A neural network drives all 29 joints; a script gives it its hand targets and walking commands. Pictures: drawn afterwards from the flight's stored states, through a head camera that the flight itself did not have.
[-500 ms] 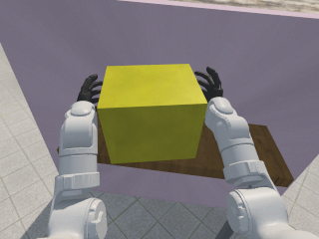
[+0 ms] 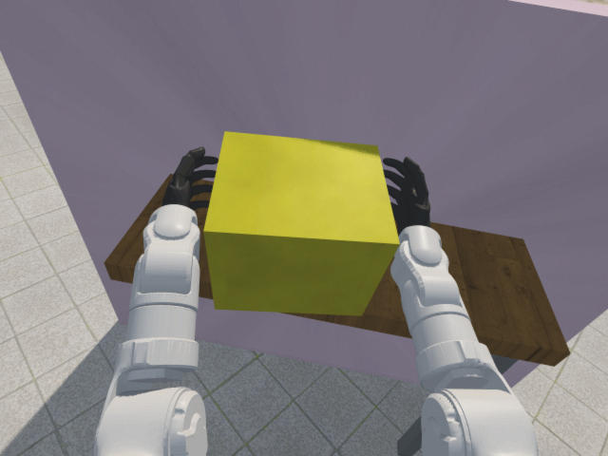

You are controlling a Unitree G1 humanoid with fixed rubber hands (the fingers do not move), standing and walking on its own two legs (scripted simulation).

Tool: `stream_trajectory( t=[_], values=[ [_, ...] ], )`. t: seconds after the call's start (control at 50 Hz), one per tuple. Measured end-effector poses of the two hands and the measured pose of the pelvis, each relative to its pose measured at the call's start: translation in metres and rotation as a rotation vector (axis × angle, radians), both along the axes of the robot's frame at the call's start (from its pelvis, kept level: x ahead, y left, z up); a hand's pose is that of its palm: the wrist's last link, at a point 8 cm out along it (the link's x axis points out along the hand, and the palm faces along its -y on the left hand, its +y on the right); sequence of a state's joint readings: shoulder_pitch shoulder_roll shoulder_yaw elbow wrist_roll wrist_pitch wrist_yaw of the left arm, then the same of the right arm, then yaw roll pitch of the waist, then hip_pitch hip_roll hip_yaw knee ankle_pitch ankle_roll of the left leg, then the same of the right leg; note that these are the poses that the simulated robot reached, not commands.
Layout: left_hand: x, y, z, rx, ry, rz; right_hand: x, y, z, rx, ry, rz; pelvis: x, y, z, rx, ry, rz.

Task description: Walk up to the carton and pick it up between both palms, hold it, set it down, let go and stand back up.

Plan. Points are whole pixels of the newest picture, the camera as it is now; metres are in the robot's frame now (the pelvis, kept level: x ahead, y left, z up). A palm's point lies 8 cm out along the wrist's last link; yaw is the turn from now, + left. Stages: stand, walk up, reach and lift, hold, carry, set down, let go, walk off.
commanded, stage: set down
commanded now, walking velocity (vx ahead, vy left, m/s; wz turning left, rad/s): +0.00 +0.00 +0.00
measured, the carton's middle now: (296, 227) +0.39 +0.01 +0.12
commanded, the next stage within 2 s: none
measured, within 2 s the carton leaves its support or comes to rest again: neither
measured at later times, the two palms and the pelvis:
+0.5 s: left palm (186, 200) +0.40 +0.15 +0.15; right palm (407, 209) +0.40 -0.15 +0.16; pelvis +0.02 +0.00 +0.00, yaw -1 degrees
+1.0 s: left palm (204, 201) +0.42 +0.13 +0.14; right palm (417, 206) +0.41 -0.17 +0.16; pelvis +0.01 +0.00 +0.00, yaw -2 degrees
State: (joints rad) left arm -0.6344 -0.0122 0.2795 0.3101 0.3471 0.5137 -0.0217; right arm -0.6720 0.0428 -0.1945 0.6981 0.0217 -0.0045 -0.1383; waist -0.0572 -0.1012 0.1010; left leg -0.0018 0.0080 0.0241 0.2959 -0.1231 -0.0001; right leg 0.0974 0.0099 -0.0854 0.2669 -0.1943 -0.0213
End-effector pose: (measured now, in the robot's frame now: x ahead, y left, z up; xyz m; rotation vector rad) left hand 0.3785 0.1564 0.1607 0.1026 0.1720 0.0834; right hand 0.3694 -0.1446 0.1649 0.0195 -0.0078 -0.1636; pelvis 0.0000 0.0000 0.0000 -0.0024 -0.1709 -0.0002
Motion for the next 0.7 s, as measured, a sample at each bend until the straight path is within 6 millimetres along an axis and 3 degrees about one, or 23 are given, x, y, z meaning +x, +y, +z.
stream_trajectory(
  t=[0.08, 0.3, 0.56, 0.7],
  values=[
    [0.006, -0.006, -0.005, -0.003, -0.008, -0.003, 0.005, -0.005, 0.001, -0.009, -0.012, -0.003, 0.004, -0.001, 0.000, -0.002, 0.029, 0.000],
    [0.024, -0.012, 0.013, -0.011, -0.010, -0.014, 0.020, -0.011, 0.023, -0.026, -0.019, -0.013, 0.016, 0.000, 0.000, 0.004, 0.030, -0.012],
    [0.024, -0.003, -0.016, -0.007, 0.043, 0.001, 0.025, -0.002, -0.010, -0.006, 0.030, 0.000, 0.018, 0.004, 0.001, 0.001, 0.044, -0.010],
    [0.027, -0.011, -0.020, -0.015, 0.054, -0.010, 0.025, -0.010, -0.011, -0.010, 0.039, -0.011, 0.013, 0.003, 0.001, 0.000, 0.067, -0.016]
  ],
)
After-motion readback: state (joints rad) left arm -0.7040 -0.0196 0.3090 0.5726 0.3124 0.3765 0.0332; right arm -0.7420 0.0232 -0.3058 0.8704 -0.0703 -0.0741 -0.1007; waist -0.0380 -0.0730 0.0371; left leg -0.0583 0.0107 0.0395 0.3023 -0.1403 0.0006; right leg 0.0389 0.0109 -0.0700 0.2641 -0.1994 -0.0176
